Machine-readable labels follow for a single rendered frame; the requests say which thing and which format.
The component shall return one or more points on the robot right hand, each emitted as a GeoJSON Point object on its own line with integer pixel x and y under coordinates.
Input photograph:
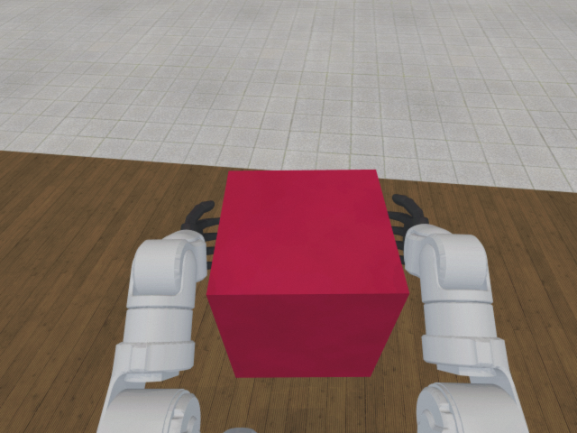
{"type": "Point", "coordinates": [416, 218]}

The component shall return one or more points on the robot left upper arm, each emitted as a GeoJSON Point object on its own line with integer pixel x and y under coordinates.
{"type": "Point", "coordinates": [152, 411]}

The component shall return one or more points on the robot right upper arm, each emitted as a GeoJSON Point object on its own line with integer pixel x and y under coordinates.
{"type": "Point", "coordinates": [452, 407]}

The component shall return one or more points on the robot left hand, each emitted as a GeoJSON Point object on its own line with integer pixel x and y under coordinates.
{"type": "Point", "coordinates": [192, 223]}

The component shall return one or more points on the robot left forearm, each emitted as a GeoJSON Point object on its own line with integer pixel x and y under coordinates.
{"type": "Point", "coordinates": [157, 334]}

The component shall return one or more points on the carton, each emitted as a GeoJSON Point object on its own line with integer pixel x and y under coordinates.
{"type": "Point", "coordinates": [306, 279]}

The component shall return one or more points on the robot right forearm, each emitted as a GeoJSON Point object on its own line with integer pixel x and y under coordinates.
{"type": "Point", "coordinates": [461, 335]}

